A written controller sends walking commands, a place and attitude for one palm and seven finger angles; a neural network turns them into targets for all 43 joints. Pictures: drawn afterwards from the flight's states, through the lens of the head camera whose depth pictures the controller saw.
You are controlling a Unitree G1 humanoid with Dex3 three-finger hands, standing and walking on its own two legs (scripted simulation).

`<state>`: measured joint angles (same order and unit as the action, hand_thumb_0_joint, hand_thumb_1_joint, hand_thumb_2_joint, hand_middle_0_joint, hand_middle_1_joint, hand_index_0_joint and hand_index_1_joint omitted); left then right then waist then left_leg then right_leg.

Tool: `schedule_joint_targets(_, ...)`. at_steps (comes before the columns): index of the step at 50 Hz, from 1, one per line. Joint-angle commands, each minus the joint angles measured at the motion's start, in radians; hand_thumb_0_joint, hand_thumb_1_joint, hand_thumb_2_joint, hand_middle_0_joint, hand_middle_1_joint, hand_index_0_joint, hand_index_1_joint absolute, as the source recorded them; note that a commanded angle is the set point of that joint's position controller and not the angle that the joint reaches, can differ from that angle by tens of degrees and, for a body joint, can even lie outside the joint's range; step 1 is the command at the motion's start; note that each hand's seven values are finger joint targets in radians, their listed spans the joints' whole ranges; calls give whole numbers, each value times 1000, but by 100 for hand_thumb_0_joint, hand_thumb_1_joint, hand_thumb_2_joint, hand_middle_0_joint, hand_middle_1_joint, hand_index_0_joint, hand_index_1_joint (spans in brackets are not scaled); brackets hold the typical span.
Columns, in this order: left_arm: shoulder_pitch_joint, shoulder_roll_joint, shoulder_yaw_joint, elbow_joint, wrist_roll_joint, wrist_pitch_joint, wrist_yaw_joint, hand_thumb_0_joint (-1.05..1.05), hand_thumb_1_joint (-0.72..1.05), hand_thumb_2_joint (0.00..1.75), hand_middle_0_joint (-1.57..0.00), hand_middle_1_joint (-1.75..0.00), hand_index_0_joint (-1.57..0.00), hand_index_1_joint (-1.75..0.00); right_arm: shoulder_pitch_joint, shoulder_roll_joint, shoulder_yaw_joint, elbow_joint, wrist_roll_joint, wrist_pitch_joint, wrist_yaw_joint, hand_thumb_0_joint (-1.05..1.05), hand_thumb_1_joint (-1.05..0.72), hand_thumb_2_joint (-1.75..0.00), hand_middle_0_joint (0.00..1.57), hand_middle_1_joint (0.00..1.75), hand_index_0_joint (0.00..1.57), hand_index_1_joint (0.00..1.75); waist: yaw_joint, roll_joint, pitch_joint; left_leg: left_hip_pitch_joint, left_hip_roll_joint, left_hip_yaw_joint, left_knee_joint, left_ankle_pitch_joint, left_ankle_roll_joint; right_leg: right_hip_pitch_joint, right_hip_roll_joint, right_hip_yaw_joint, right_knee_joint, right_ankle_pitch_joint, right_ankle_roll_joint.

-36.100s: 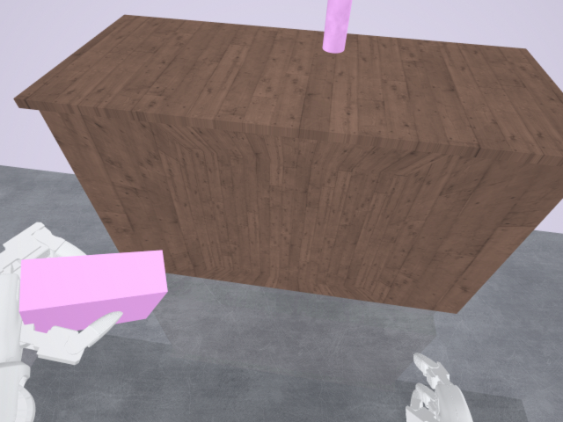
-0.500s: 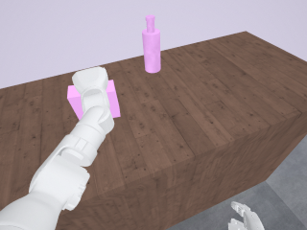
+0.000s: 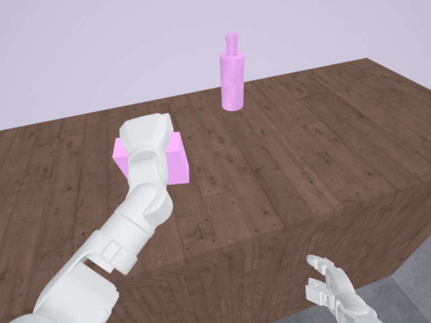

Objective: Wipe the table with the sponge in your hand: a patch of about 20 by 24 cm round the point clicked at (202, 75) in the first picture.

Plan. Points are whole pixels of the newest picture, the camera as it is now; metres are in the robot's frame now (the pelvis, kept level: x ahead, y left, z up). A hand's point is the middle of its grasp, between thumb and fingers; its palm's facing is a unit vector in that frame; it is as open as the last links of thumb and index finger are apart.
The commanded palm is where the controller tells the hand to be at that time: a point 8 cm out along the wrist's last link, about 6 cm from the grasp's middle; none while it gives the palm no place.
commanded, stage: wipe back along the third lane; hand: left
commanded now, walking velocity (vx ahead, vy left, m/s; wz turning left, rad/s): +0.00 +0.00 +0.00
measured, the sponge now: (157, 167) +0.39 +0.17 +0.10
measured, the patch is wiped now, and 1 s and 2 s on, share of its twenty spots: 0.95 0.95 0.95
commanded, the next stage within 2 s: slide back across to the middle lane in 0.52 s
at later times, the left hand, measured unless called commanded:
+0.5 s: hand (162, 169) +0.34 +0.14 +0.15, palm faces +0.16 -0.09 -0.98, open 9.1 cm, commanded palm +0.29 +0.12 +0.17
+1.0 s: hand (155, 173) +0.32 +0.14 +0.16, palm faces +0.19 -0.21 -0.96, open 9.0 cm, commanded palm +0.27 +0.16 +0.20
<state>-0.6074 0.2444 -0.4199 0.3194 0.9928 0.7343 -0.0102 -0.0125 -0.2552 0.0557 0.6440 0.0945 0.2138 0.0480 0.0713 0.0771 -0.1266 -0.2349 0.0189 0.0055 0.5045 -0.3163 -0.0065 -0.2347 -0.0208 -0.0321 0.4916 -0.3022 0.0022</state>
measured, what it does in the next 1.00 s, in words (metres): stands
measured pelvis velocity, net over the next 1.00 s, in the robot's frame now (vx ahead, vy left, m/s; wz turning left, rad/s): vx -0.01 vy -0.03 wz -0.03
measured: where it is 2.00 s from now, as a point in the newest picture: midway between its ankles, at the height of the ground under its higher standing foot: outside the picture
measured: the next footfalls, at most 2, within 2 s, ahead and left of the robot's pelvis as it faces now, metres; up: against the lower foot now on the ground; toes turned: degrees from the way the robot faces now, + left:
none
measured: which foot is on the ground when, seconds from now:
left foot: down 0.00-1.00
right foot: down 0.00-1.00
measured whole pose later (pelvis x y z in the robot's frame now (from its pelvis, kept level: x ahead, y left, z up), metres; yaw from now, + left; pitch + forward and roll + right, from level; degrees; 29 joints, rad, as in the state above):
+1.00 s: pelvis -0.01 -0.03 +0.00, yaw -2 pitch -1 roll +1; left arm -0.31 0.34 -0.28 -0.04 0.90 0.67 -0.04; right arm 0.00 -0.27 0.05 0.62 0.09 0.19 0.03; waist 0.07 0.10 -0.10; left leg -0.16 0.06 0.02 0.47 -0.29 -0.03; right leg -0.20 0.02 -0.02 0.52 -0.30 -0.04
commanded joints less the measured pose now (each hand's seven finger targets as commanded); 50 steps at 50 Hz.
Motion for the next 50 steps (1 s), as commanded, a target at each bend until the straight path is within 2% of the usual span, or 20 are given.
schedule_joint_targets(1, -160, -19, 28, -85, -67, 10, -55, 0, 10, 130, -120, -160, -120, -160, -206, -102, -35, -165, 2, -43, -4, 0, -90, -90, 20, 30, 20, 30, -16, -160, -187, 77, -25, 39, -20, 446, 26, 103, 52, -53, 9, 504, -65)
schedule_joint_targets(4, -160, -38, 12, -92, -67, 18, -51, 0, 10, 130, -120, -160, -120, -160, -212, -99, -35, -164, 3, -41, -1, 0, -90, -90, 20, 30, 20, 30, -11, -139, -182, 77, -26, 37, -27, 422, 26, 88, 54, -57, 8, 456, -68)
schedule_joint_targets(5, -167, -56, 8, -109, -81, 12, -51, 0, 10, 130, -120, -160, -120, -160, -218, -93, -37, -174, 5, -41, 0, 0, -90, -90, 20, 30, 20, 30, -17, -163, -184, 70, -22, 34, -32, 409, 30, 94, 53, -57, 4, 439, -67)
schedule_joint_targets(7, -136, -28, 25, -89, -70, 16, -43, 0, 10, 130, -120, -160, -120, -160, -213, -101, -38, -164, 5, -41, 1, 0, -90, -90, 20, 30, 20, 30, -10, -152, -160, 68, -24, 36, -37, 368, 27, 75, 56, -52, -4, 388, -67)
schedule_joint_targets(10, -144, -33, 29, -110, -89, 9, -42, 0, 10, 130, -120, -160, -120, -160, -220, -95, -37, -175, 8, -44, -1, 0, -90, -90, 20, 30, 20, 30, -13, -175, -150, 52, -23, 35, -51, 323, 30, 76, 54, -50, -18, 332, -63)
schedule_joint_targets(14, -128, -16, 29, -92, -78, 13, -33, 0, 10, 130, -120, -160, -120, -160, -218, -101, -37, -165, 10, -49, -3, 0, -90, -90, 20, 30, 20, 30, -9, -148, -117, 48, -26, 41, -60, 273, 29, 50, 56, -42, -31, 261, -62)
schedule_joint_targets(15, -139, -34, 24, -102, -87, 6, -34, 0, 10, 130, -120, -160, -120, -160, -221, -96, -39, -171, 11, -50, -3, 0, -90, -90, 20, 30, 20, 30, -14, -148, -116, 47, -25, 38, -64, 259, 30, 50, 56, -41, -37, 240, -63)
schedule_joint_targets(19, -99, -11, 33, -93, -83, 6, -29, 0, 10, 130, -120, -160, -120, -160, -221, -101, -39, -167, 12, -57, -6, 0, -90, -90, 20, 30, 20, 30, -8, -157, -87, 38, -30, 48, -70, 219, 31, 40, 55, -31, -55, 187, -57)
schedule_joint_targets(28, -6, -38, 4, -172, -94, -14, -35, 0, 10, 130, -120, -160, -120, -160, -228, -101, -45, -180, 14, -71, 8, 0, -90, -90, 20, 30, 20, 30, -6, -166, -87, 49, -35, 56, -58, 223, 39, 57, 53, -16, -65, 211, -52)
schedule_joint_targets(33, -14, 28, 57, -202, -95, -19, -33, 0, 10, 130, -120, -160, -120, -160, -232, -103, -42, -176, 10, -77, -3, 0, -90, -90, 20, 30, 20, 30, 0, -186, -78, 45, -37, 63, -56, 230, 41, 71, 48, 1, -72, 243, -44)
schedule_joint_targets(35, -16, 114, 134, -235, -93, -24, -30, 0, 10, 130, -120, -160, -120, -160, -231, -107, -43, -176, 6, -80, -12, 0, -90, -90, 20, 30, 20, 30, 8, -185, -97, 50, -37, 58, -55, 241, 40, 94, 46, 18, -74, 261, -44)
schedule_joint_targets(36, -22, 85, 100, -263, -92, -26, -32, 0, 10, 130, -120, -160, -120, -160, -240, -99, -39, -185, 7, -83, -13, 0, -90, -90, 20, 30, 20, 30, 10, -170, -119, 58, -41, 64, -52, 261, 41, 108, 42, 13, -61, 287, -44)
schedule_joint_targets(38, -8, 88, 105, -267, -88, -29, -37, 0, 10, 130, -120, -160, -120, -160, -237, -97, -37, -180, 7, -84, -17, 0, -90, -90, 20, 30, 20, 30, 8, -172, -100, 63, -39, 61, -50, 285, 40, 103, 45, 12, -59, 319, -45)
schedule_joint_targets(39, 1, 108, 119, -288, -91, -30, -39, 0, 10, 130, -120, -160, -120, -160, -235, -96, -36, -184, 5, -84, -19, 0, -90, -90, 20, 30, 20, 30, 14, -166, -115, 66, -40, 61, -48, 295, 42, 115, 45, 13, -56, 336, -45)
schedule_joint_targets(40, 13, 172, 180, -302, -89, -34, -36, 0, 10, 130, -120, -160, -120, -160, -232, -100, -38, -184, 1, -84, -22, 0, -90, -90, 20, 30, 20, 30, 21, -168, -128, 68, -39, 55, -48, 297, 40, 129, 46, 26, -59, 337, -47)
schedule_joint_targets(42, 40, 160, 169, -348, -85, -37, -38, 0, 10, 130, -120, -160, -120, -160, -235, -94, -35, -195, -1, -87, -23, 0, -90, -90, 20, 30, 20, 30, 27, -156, -157, 77, -44, 61, -37, 346, 42, 156, 45, 22, -37, 412, -48)
schedule_joint_targets(44, 72, 194, 200, -391, -88, -41, -42, 0, 10, 130, -120, -160, -120, -160, -234, -95, -35, -197, -3, -85, -25, 0, -90, -90, 20, 30, 20, 30, 30, -159, -167, 80, -46, 63, -30, 370, 42, 175, 44, 34, -31, 465, -46)
schedule_joint_targets(45, 106, 249, 258, -419, -93, -45, -39, 0, 10, 130, -120, -160, -120, -160, -233, -98, -37, -202, -6, -83, -27, 0, -90, -90, 20, 30, 20, 30, 39, -163, -180, 81, -42, 56, -31, 373, 40, 188, 46, 44, -29, 465, -48)
schedule_joint_targets(48, 136, 211, 222, -488, -101, -49, -45, 0, 10, 130, -120, -160, -120, -160, -239, -91, -33, -212, -3, -79, -27, 0, -90, -90, 20, 30, 20, 30, 32, -125, -153, 88, -39, 55, -29, 401, 39, 171, 48, 36, -23, 494, -51)
schedule_joint_targets(50, 134, 248, 257, -532, -103, -48, -48, 0, 10, 130, -120, -160, -120, -160, -234, -94, -33, -218, -5, -77, -30, 0, -90, -90, 20, 30, 20, 30, 34, -125, -147, 92, -37, 48, -31, 404, 41, 165, 52, 44, -25, 485, -56)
